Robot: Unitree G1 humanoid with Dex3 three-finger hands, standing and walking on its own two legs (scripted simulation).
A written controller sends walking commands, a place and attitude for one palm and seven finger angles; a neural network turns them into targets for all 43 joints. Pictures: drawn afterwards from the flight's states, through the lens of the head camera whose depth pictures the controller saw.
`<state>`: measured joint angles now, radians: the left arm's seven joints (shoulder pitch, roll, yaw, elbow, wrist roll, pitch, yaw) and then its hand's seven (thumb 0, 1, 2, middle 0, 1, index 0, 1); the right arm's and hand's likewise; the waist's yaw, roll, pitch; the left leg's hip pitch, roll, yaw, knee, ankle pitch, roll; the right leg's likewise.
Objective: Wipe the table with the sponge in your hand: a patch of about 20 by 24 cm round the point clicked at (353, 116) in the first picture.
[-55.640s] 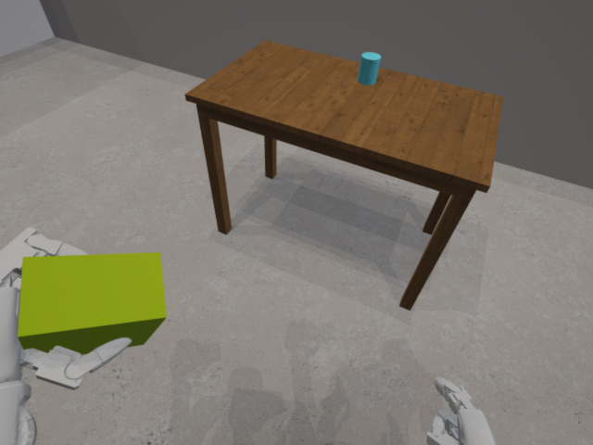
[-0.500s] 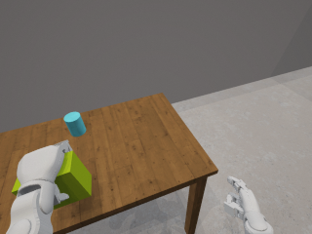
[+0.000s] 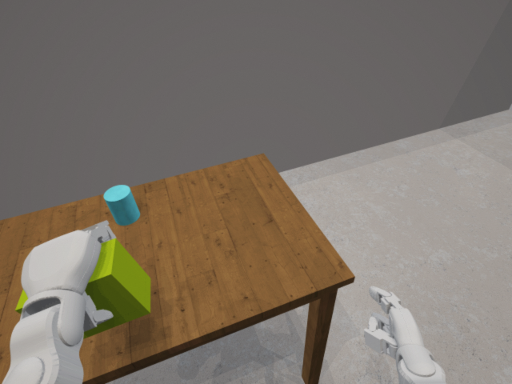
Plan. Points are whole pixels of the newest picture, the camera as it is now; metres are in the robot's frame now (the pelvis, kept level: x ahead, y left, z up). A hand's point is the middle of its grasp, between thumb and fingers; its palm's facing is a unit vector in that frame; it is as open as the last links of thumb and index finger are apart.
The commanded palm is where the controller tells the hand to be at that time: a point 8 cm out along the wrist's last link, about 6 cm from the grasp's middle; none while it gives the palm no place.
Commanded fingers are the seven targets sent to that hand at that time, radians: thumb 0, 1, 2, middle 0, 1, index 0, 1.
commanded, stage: bring the sponge back beside the body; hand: left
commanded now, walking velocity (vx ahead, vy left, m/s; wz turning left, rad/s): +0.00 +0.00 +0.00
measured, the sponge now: (98, 297) +0.19 +0.29 +0.07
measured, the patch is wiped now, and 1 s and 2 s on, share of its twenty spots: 1.00 1.00 1.00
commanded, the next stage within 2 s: step back with the hand held close in 0.36 s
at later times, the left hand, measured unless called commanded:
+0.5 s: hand (91, 281) +0.19 +0.28 +0.11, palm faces +0.14 -0.16 -0.98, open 10.6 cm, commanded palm +0.16 +0.28 +0.18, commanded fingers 0.00 0.10 1.30 -1.20 -1.60 -1.20 -1.60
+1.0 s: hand (63, 280) +0.17 +0.29 +0.14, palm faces +0.43 -0.81 -0.40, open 10.6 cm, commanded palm +0.12 +0.31 +0.18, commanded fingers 0.00 0.10 1.30 -1.20 -1.60 -1.20 -1.60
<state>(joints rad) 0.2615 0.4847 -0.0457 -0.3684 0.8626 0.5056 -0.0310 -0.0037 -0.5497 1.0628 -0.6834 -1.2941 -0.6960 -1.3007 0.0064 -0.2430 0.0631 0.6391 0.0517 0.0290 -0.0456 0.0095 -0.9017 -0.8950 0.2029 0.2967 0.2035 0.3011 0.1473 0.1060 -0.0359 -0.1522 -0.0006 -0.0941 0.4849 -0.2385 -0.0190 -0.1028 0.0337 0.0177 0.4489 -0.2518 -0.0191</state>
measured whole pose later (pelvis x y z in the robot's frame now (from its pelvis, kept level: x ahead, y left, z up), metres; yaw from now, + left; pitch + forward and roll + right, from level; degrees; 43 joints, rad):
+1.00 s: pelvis -0.04 +0.03 -0.02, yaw +2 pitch +1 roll -2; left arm 0.50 0.41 0.39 -0.54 -0.07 -0.04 0.14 -0.01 -0.55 1.06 -0.68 -1.30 -0.69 -1.31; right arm 0.25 -0.21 0.03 0.58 0.02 -0.01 -0.08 0.01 -0.90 -0.89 0.20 0.30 0.20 0.30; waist 0.00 -0.01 -0.03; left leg -0.43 -0.04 -0.11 0.65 -0.24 0.01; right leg -0.36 0.01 0.01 0.60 -0.27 0.02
